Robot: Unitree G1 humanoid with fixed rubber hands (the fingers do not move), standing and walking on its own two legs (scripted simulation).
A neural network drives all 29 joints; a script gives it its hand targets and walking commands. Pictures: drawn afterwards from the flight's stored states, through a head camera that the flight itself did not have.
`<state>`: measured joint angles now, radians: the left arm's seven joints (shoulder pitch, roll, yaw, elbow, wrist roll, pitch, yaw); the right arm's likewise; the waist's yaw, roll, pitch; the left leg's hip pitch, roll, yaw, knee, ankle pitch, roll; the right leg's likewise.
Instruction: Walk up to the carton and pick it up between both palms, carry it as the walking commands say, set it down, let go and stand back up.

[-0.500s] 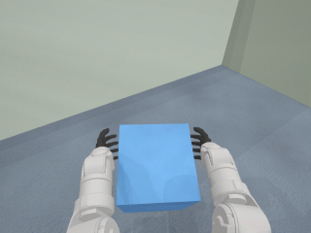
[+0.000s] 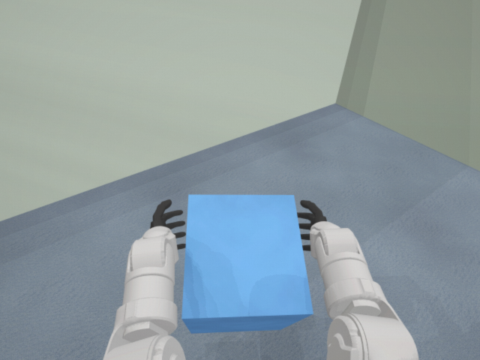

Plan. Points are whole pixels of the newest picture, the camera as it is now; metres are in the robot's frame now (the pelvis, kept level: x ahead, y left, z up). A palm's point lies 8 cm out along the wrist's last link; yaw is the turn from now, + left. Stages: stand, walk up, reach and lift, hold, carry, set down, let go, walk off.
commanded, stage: reach and lift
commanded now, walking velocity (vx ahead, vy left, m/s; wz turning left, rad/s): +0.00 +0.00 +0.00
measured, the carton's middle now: (239, 269) +0.32 +0.02 -0.05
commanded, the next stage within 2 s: hold in 1.14 s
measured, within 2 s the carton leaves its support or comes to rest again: neither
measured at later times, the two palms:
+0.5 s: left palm (166, 234) +0.31 +0.15 +0.07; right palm (325, 234) +0.32 -0.14 +0.07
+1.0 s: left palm (165, 235) +0.30 +0.15 +0.07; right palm (326, 242) +0.31 -0.14 +0.06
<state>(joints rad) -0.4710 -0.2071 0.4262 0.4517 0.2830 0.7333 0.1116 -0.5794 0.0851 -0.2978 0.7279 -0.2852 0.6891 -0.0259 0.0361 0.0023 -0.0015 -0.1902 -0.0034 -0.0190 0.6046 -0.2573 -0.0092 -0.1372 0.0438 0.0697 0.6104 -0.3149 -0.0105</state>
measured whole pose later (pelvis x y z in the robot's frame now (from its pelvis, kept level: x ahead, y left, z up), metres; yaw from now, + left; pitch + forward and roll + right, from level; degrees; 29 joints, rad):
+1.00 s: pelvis +0.00 +0.01 +0.00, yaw +0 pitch -10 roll -1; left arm -0.47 -0.21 0.38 0.44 0.28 0.74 0.11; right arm -0.51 0.09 -0.30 0.60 -0.29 0.74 -0.01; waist 0.00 0.00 0.00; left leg -0.19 0.00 -0.02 0.60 -0.25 0.00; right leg -0.12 0.04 0.07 0.58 -0.29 0.00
